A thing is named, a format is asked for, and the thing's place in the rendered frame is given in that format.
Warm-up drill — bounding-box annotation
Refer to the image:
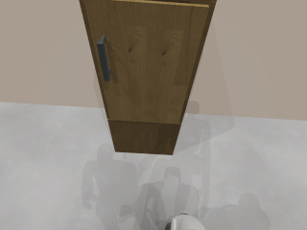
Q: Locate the handle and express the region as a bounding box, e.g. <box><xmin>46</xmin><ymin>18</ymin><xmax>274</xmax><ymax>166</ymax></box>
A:
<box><xmin>97</xmin><ymin>35</ymin><xmax>111</xmax><ymax>81</ymax></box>

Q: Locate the cupboard door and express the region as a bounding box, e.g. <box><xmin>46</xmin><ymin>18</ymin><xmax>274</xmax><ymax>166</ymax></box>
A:
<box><xmin>83</xmin><ymin>0</ymin><xmax>209</xmax><ymax>124</ymax></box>

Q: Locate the right robot thigh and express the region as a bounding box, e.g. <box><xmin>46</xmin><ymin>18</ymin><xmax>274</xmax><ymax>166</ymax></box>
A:
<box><xmin>171</xmin><ymin>215</ymin><xmax>205</xmax><ymax>230</ymax></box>

